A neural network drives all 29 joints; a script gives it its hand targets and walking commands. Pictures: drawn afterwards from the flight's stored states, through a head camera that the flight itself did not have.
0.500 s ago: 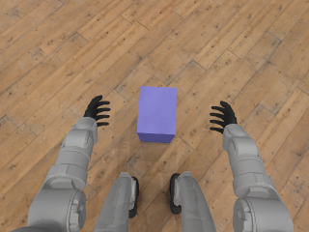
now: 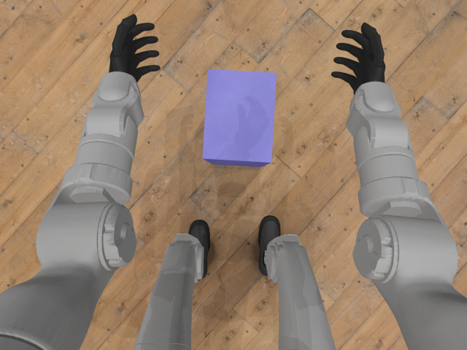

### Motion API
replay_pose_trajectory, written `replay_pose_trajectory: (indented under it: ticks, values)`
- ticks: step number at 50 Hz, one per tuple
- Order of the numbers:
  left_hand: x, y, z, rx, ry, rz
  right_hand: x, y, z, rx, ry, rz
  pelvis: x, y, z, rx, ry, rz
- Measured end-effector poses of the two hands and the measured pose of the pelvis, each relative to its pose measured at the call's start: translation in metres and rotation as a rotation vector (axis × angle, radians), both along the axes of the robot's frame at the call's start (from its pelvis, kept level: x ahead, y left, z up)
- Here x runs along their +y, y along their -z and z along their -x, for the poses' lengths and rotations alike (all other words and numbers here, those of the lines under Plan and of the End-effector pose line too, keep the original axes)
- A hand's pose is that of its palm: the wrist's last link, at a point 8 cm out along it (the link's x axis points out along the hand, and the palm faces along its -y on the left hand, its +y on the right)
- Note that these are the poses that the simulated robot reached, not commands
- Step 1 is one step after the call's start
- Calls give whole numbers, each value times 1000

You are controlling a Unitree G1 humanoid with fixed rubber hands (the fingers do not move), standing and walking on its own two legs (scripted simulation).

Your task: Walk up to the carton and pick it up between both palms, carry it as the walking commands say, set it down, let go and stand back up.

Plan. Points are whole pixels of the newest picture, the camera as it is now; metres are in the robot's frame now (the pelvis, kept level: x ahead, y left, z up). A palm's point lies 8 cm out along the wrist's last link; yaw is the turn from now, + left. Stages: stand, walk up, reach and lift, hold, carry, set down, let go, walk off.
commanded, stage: reach and lift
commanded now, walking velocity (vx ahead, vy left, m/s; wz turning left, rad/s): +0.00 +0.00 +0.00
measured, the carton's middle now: (239, 126) +0.51 +0.00 -0.52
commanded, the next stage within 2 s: none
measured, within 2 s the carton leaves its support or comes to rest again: neither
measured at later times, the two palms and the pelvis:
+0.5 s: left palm (148, 87) +0.52 +0.17 -0.19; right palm (341, 93) +0.52 -0.18 -0.19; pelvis +0.00 +0.01 -0.07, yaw +0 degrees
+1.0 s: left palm (171, 107) +0.52 +0.17 -0.35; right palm (316, 111) +0.52 -0.18 -0.34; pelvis -0.03 +0.01 -0.21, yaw +1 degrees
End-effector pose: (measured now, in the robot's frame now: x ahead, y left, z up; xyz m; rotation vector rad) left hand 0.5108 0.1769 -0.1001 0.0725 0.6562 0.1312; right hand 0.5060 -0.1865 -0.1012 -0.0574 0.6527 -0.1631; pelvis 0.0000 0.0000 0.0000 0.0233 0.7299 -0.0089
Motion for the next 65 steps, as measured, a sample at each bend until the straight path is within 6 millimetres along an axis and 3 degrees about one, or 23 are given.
replay_pose_trajectory:
  ticks: [7,16,32,40,65]
  values:
    - [-4,6,-18,-38,3,13,3,7,-17,-35,-1,-9,1,1,-2,45,-2,1]
    - [-8,31,-14,-16,10,22,2,32,-13,-17,6,-17,4,15,-5,96,-7,2]
    - [-2,144,-10,-14,-16,13,4,144,-12,-9,23,-14,8,117,8,129,-7,4]
    - [-7,189,-13,-9,-17,18,5,188,-14,-4,32,-20,8,162,17,109,-8,5]
    - [-13,328,-8,57,16,18,12,327,-13,60,-2,-30,6,263,37,-36,-11,3]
